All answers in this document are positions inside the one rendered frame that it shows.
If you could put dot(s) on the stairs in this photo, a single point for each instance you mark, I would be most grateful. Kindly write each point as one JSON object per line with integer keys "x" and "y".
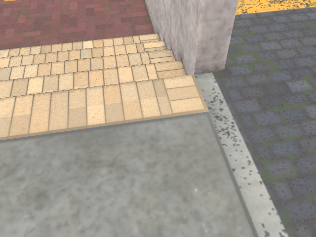
{"x": 83, "y": 64}

